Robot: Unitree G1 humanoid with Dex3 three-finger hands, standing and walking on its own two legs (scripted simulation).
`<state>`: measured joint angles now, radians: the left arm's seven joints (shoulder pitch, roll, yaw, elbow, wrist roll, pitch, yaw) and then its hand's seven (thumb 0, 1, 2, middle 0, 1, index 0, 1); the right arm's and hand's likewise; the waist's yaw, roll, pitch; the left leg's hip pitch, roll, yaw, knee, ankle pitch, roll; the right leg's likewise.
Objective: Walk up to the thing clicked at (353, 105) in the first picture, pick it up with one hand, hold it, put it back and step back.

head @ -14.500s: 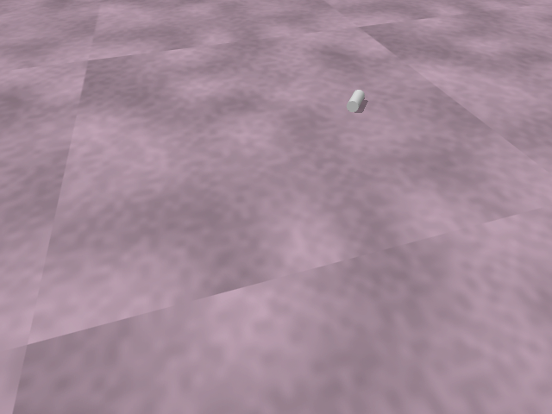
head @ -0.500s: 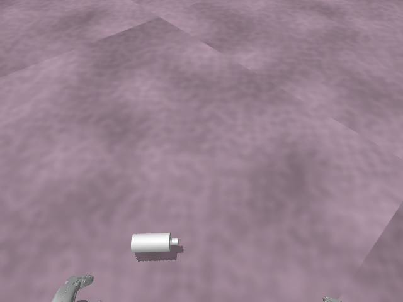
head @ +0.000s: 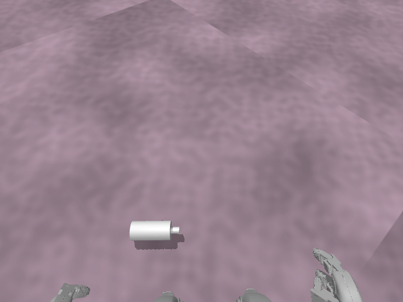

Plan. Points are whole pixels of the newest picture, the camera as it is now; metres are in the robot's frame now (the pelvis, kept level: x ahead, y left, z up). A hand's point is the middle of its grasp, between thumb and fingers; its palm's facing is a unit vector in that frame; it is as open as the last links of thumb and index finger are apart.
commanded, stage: rise first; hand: left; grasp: from above
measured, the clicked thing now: (155, 230) +0.48 +0.21 -0.66
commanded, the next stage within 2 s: none
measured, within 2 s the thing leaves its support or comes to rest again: neither
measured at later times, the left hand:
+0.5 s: hand (107, 276) +0.25 +0.28 -0.31, palm faces -0.45 -0.47 -0.76, open 14.1 cm
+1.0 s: hand (124, 245) +0.36 +0.28 -0.44, palm faces -0.46 -0.08 -0.88, open 13.9 cm
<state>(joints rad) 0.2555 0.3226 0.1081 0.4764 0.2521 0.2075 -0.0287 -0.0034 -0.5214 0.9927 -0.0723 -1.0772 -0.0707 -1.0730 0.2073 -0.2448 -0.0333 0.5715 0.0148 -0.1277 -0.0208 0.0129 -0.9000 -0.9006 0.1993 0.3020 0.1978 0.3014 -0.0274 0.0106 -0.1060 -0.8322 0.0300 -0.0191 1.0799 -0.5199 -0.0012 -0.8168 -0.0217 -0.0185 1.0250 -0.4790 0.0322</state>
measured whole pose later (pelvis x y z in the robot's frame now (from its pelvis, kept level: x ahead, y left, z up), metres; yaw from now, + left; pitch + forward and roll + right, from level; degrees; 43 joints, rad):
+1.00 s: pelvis -0.10 +0.00 -0.31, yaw -4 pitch +34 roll -7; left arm -0.81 0.74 0.13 1.26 1.17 -0.30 0.23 0.00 -0.50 1.00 -0.08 -1.04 -0.09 -1.02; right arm 0.20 -0.28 -0.01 0.74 -0.07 -0.02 0.09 0.01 -0.89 -0.90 0.20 0.30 0.20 0.30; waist -0.18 0.01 -0.10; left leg -2.14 0.01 -0.10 2.21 -0.67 0.00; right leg -2.10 -0.01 -0.04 2.12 -0.62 0.04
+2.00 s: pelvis -0.09 +0.00 -0.36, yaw -7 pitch +34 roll -10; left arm -1.03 0.91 0.12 1.43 1.30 -0.30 0.30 0.00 -0.53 1.01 -0.08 -1.00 -0.09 -1.00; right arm 0.17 -0.29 0.11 0.69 -0.15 0.01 0.14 0.00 -0.91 -0.90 0.20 0.30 0.20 0.30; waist -0.28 -0.02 0.00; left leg -2.30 0.00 -0.15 2.40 -0.71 0.00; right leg -2.23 0.00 -0.07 2.27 -0.65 0.06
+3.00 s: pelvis -0.09 +0.01 -0.38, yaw -9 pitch +33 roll -11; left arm -1.04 0.95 0.12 1.50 1.33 -0.31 0.36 0.00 -0.55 1.03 -0.08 -1.01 -0.08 -1.01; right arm 0.17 -0.29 0.15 0.68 -0.16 -0.01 0.16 0.00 -0.91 -0.90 0.20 0.30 0.20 0.30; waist -0.31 -0.03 0.03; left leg -2.34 0.00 -0.17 2.45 -0.70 0.01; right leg -2.26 0.01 -0.08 2.31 -0.64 0.06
